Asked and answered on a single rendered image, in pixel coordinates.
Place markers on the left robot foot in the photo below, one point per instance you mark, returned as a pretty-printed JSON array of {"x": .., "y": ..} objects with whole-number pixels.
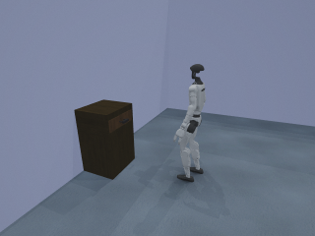
[{"x": 184, "y": 178}]

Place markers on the cabinet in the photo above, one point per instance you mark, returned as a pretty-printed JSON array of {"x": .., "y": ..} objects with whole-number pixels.
[{"x": 103, "y": 153}]

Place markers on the robot left upper arm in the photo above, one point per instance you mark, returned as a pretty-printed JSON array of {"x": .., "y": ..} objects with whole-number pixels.
[{"x": 193, "y": 95}]

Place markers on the robot right thigh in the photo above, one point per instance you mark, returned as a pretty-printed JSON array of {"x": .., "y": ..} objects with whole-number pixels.
[{"x": 193, "y": 145}]

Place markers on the handle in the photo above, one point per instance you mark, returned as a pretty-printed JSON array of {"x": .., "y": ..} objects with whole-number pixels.
[{"x": 124, "y": 121}]

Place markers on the left robot hand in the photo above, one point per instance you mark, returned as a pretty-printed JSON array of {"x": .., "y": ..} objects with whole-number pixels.
[{"x": 180, "y": 134}]

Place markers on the drawer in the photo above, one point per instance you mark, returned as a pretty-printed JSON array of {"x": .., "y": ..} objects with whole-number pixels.
[{"x": 114, "y": 123}]

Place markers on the left robot forearm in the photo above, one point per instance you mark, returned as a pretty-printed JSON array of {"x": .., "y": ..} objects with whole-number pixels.
[{"x": 188, "y": 117}]

